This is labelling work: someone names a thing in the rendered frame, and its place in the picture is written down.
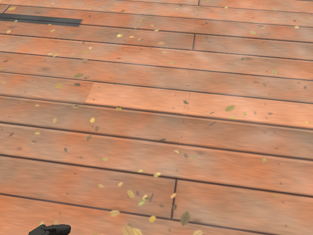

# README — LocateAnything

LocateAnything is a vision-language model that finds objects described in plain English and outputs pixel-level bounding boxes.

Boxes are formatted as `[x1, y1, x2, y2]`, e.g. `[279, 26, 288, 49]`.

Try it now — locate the left robot hand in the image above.
[28, 224, 71, 235]

